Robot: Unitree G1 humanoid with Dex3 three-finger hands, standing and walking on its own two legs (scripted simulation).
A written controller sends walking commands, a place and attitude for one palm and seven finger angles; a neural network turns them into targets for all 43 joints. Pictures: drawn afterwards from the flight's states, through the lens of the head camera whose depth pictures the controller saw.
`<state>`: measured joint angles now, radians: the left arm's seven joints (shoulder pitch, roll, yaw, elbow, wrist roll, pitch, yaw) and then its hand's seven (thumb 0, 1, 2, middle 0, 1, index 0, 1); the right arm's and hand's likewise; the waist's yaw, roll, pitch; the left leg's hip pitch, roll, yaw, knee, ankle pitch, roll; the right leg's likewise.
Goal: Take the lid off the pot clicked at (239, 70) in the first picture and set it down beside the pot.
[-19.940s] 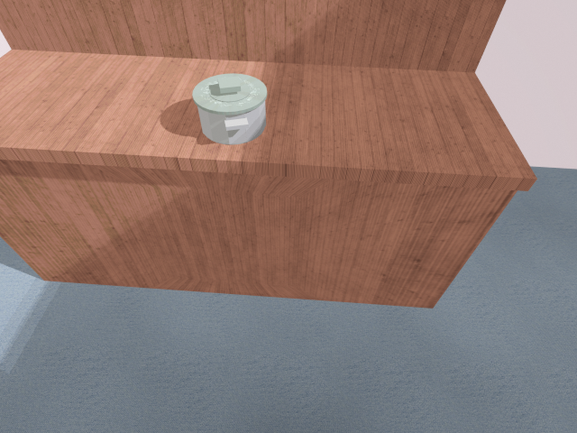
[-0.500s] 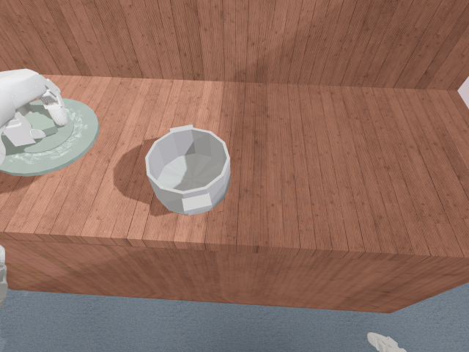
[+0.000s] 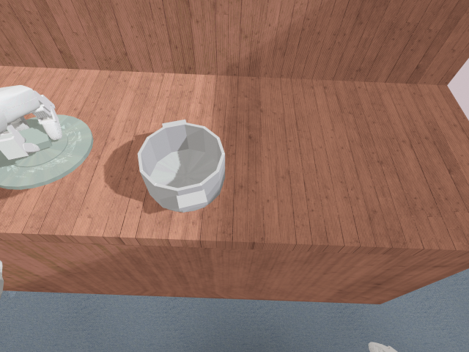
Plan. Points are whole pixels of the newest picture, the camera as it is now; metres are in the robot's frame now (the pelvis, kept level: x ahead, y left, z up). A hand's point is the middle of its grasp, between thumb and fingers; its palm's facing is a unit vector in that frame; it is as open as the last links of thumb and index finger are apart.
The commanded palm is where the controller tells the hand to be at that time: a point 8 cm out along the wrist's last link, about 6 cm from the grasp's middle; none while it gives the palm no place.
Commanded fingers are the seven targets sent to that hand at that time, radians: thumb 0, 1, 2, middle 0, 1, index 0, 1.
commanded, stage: lower the lid onto the table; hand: left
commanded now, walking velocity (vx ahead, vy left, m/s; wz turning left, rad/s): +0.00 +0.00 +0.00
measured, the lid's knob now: (33, 139) +0.44 +0.36 +0.08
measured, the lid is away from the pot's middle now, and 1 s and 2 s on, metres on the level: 0.25 0.25 0.25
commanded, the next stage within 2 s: none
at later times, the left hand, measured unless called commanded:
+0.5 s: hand (30, 146) +0.42 +0.36 +0.09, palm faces -0.45 -0.14 -0.88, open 6.6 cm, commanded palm +0.43 +0.36 +0.16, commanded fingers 0.00 0.64 1.07 -0.68 -0.90 -0.85 -1.01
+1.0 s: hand (34, 168) +0.39 +0.35 +0.06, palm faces -0.48 -0.11 -0.87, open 6.5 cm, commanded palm +0.42 +0.35 +0.13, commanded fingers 0.00 0.64 1.07 -0.68 -0.90 -0.85 -1.01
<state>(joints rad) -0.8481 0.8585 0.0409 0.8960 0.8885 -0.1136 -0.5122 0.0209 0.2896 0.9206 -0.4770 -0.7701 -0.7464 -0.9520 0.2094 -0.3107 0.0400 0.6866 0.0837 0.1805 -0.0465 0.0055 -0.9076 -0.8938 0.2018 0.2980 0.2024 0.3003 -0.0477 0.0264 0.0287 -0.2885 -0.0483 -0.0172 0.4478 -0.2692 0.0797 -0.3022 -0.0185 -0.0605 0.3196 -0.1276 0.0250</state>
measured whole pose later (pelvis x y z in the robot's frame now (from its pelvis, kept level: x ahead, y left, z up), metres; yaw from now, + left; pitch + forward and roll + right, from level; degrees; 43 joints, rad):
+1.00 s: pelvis +0.00 +0.01 +0.00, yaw +0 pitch +9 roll -3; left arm -0.74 0.81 0.03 0.90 0.92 -0.24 -0.42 0.02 0.30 0.92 -0.47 -0.77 -0.75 -0.95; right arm 0.22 -0.29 0.02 0.69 0.07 0.19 -0.04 0.00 -0.91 -0.89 0.20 0.30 0.20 0.30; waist -0.04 0.02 0.00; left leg -0.35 -0.06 -0.02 0.49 -0.29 0.09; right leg -0.35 -0.03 -0.06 0.35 -0.14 0.02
